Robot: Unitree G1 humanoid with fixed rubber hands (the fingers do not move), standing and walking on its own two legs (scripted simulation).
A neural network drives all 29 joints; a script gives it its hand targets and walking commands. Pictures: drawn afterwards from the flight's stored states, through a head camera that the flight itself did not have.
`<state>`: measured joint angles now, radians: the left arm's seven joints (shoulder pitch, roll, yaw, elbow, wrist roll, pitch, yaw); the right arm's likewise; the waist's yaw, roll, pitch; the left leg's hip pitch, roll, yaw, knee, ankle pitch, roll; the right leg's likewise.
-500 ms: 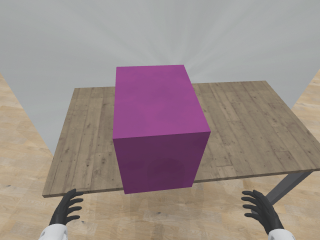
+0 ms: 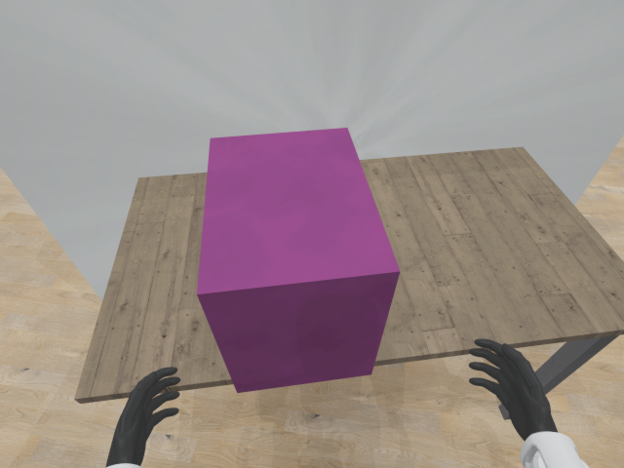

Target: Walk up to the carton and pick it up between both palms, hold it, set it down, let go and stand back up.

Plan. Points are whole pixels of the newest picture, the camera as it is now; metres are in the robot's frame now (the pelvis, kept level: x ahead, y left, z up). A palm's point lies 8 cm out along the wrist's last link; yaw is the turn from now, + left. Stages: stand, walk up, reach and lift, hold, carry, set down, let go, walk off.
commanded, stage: reach and lift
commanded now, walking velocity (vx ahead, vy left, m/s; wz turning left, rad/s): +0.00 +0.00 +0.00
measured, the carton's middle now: (292, 259) +0.43 +0.04 +0.00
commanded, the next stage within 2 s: none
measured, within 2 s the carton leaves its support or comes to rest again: neither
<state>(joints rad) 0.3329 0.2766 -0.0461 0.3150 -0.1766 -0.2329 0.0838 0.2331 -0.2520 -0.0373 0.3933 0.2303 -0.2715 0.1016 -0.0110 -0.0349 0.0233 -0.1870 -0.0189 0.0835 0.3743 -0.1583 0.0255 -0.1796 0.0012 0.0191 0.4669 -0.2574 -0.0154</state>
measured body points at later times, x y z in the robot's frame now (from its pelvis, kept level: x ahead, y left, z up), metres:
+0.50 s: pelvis +0.00 +0.00 +0.00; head +0.01 +0.00 +0.45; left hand +0.25 +0.22 +0.02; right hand +0.24 -0.22 +0.02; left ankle +0.03 +0.11 -0.74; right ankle +0.00 -0.11 -0.74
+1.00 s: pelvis -0.01 +0.00 +0.00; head -0.01 +0.00 +0.45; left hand +0.31 +0.22 +0.12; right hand +0.30 -0.20 +0.09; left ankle +0.03 +0.11 -0.74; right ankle +0.00 -0.11 -0.74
